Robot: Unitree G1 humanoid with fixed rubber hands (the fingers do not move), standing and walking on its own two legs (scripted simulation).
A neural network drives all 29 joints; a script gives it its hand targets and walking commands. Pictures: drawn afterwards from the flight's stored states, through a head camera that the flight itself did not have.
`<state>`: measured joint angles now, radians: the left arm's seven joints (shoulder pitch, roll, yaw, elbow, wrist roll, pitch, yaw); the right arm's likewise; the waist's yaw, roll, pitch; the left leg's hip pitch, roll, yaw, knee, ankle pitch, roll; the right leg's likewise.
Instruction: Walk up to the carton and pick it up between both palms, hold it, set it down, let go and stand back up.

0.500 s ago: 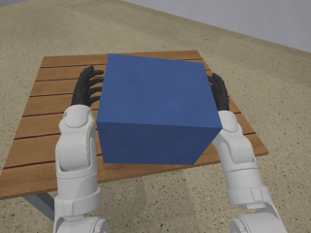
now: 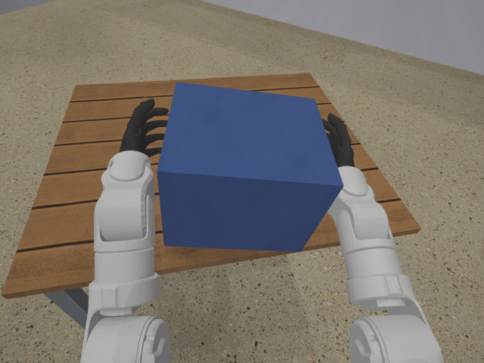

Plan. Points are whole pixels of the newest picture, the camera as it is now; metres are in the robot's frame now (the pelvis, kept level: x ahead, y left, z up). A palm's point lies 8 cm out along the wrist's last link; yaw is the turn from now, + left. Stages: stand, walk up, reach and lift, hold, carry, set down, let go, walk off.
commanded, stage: hold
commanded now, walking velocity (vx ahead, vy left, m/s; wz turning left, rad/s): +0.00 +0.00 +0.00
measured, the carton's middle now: (241, 170) +0.37 -0.01 +0.15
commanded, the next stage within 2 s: none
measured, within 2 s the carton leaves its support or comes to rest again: neither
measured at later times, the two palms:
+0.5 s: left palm (124, 167) +0.35 +0.16 +0.17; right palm (329, 168) +0.36 -0.15 +0.15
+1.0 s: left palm (125, 162) +0.35 +0.16 +0.18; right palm (332, 162) +0.36 -0.15 +0.16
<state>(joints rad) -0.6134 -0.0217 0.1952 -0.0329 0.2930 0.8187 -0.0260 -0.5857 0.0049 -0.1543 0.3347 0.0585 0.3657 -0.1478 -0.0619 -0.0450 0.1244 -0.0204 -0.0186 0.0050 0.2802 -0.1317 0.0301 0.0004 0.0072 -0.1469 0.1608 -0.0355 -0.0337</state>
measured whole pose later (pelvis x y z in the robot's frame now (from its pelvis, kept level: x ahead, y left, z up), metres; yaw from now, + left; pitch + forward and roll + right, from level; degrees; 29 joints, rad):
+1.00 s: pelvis +0.01 +0.00 +0.00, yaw -1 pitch -10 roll -1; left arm -0.52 -0.04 0.19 -0.18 0.29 0.83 -0.04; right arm -0.51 -0.02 -0.06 0.23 0.14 0.36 -0.21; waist -0.03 -0.08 0.15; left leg 0.05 -0.01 0.01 0.26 -0.14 0.03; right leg 0.07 0.02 -0.14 0.14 -0.04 -0.04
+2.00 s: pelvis +0.01 +0.00 +0.00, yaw +1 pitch -6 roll -1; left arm -0.68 -0.01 0.22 0.05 0.29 0.78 -0.02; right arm -0.66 0.02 -0.20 0.43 0.00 0.32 -0.13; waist -0.04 -0.07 0.10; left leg -0.04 -0.01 -0.01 0.29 -0.14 0.02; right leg -0.02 0.01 -0.15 0.16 -0.04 -0.04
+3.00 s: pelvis +0.01 -0.01 +0.00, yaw -1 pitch -9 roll -1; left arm -0.49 -0.06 0.19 -0.18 0.30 0.80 -0.06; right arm -0.46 -0.04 -0.04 0.18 0.14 0.35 -0.22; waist -0.06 -0.06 0.13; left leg 0.04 -0.01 0.01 0.25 -0.14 0.02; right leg 0.06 0.03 -0.13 0.12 -0.04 -0.04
